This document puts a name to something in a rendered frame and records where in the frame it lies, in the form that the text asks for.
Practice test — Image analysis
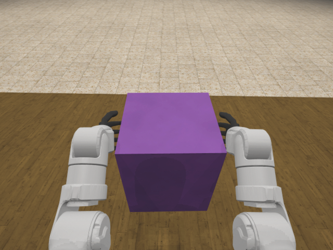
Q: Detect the left robot hand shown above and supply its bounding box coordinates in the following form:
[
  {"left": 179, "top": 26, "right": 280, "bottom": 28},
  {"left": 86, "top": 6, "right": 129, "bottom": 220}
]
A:
[{"left": 99, "top": 110, "right": 121, "bottom": 151}]

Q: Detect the right robot upper arm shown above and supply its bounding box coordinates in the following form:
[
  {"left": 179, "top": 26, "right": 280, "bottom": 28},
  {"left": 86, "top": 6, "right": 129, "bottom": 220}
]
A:
[{"left": 233, "top": 212, "right": 296, "bottom": 250}]

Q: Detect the carton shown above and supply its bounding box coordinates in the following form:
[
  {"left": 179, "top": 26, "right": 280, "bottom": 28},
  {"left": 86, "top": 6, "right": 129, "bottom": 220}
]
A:
[{"left": 115, "top": 93, "right": 227, "bottom": 212}]

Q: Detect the left robot upper arm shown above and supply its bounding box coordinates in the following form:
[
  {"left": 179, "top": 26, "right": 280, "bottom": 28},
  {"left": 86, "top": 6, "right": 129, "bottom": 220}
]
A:
[{"left": 49, "top": 211, "right": 111, "bottom": 250}]

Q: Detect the right robot hand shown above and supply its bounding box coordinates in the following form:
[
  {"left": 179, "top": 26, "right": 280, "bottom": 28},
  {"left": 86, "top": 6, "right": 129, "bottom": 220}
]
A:
[{"left": 218, "top": 112, "right": 239, "bottom": 144}]

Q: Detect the left robot forearm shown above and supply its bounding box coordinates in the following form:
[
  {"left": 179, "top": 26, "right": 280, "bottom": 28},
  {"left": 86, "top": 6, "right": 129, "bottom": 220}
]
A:
[{"left": 48, "top": 125, "right": 114, "bottom": 250}]

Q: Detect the right robot forearm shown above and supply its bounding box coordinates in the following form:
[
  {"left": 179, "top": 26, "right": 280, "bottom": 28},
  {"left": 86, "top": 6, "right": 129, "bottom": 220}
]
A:
[{"left": 226, "top": 127, "right": 296, "bottom": 245}]

